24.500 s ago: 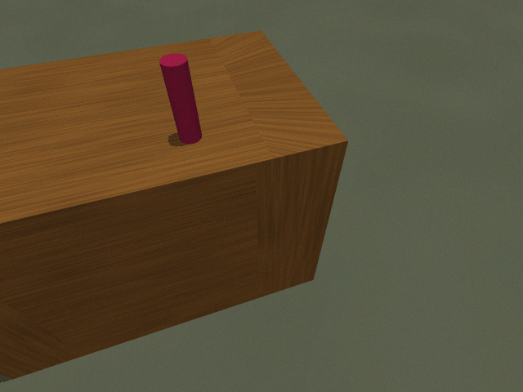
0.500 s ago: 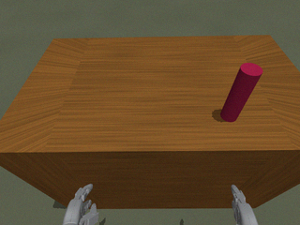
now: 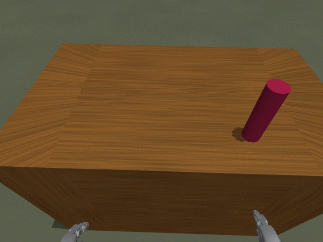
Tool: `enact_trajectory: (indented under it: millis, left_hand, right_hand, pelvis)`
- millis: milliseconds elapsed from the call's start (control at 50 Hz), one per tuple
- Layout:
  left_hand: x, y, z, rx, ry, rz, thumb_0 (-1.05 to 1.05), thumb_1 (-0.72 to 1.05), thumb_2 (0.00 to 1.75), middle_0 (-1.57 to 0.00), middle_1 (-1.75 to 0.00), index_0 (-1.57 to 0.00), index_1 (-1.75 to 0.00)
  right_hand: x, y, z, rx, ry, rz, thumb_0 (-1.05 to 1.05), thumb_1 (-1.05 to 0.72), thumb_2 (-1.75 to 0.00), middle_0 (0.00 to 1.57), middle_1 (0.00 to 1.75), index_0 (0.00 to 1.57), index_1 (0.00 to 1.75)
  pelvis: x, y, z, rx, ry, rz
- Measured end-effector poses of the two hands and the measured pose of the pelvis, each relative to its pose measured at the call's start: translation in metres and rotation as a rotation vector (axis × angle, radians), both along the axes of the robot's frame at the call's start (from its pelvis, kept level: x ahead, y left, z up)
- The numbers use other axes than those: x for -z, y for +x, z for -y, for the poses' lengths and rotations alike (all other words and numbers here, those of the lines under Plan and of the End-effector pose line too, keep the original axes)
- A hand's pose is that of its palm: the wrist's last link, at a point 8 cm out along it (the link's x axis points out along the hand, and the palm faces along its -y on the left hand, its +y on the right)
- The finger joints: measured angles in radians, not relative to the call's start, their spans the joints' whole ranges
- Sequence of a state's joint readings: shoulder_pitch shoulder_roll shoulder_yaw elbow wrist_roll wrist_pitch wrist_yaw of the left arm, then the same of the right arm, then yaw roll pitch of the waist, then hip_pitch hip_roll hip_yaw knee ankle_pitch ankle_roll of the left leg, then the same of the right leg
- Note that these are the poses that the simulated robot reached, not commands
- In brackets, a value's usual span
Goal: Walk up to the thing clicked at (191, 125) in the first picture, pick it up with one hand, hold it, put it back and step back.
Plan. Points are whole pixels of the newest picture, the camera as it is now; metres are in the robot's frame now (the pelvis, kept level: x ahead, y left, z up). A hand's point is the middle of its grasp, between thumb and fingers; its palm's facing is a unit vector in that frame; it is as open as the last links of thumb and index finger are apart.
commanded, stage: home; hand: right
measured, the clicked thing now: (262, 114) +0.44 -0.25 +0.08
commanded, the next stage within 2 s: stand in 1.72 s
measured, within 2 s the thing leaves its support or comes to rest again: neither
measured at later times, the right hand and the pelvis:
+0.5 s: hand out of the picture +0.03 -0.26 -0.14, palm faces -0.08 +0.92 -0.38, open 17.4 cm; pelvis -0.03 +0.00 +0.01, yaw +1 degrees
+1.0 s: hand out of the picture +0.06 -0.25 -0.14, palm faces -0.08 +0.93 -0.37, open 17.3 cm; pelvis -0.02 +0.00 +0.01, yaw +1 degrees
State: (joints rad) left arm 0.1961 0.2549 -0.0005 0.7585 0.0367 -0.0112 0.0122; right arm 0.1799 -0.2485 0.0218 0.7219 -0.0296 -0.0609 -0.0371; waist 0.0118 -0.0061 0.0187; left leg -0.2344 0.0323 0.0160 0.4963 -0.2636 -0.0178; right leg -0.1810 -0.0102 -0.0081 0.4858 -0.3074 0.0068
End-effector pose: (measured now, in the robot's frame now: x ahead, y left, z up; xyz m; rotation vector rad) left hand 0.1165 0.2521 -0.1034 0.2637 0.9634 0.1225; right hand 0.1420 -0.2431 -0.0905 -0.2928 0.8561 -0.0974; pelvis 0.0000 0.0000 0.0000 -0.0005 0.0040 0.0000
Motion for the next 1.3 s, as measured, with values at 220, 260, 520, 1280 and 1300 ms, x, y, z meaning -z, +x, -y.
enact_trajectory:
  millis: [220,260,520,1280,1300]
  left_hand:
    - [0.005,-0.049,-0.05,-0.044,0.087,-0.167,0.0,0.9,0.9,-0.21,-0.3,-0.2,-0.3]
    - [0.006,-0.059,-0.053,-0.051,0.091,-0.198,0.0,0.9,0.9,-0.2,-0.3,-0.2,-0.3]
    - [0.012,-0.105,-0.046,-0.076,0.067,-0.314,0.0,0.9,0.9,-0.21,-0.3,-0.2,-0.3]
    - [0.009,-0.071,-0.05,-0.089,0.064,-0.267,0.0,0.9,0.9,-0.21,-0.3,-0.2,-0.3]
    - [0.009,-0.071,-0.05,-0.089,0.064,-0.268,0.0,0.9,0.9,-0.21,-0.3,-0.2,-0.3]
  right_hand:
    - [0.004,-0.067,0.063,0.077,-0.129,-0.24,-0.01,0.55,-0.05,0.06,0.05,0.06,0.05]
    - [0.004,-0.078,0.068,0.087,-0.138,-0.272,-0.01,0.55,-0.05,0.06,0.05,0.06,0.05]
    - [0.014,-0.113,0.062,0.086,-0.11,-0.374,-0.01,0.53,-0.06,0.06,0.05,0.06,0.05]
    - [0.012,-0.076,0.049,0.082,-0.098,-0.33,0.0,0.52,-0.06,0.06,0.06,0.06,0.06]
    - [0.012,-0.076,0.049,0.083,-0.097,-0.332,0.0,0.52,-0.06,0.06,0.06,0.06,0.06]
  pelvis:
    - [-0.004,-0.008,0.0,-0.007,-0.006,0.043]
    - [-0.005,-0.011,0.0,-0.007,-0.006,0.049]
    - [-0.009,-0.027,0.002,-0.013,-0.006,0.057]
    - [-0.011,-0.014,-0.005,-0.016,-0.007,0.05]
    - [-0.011,-0.014,-0.005,-0.016,-0.007,0.049]
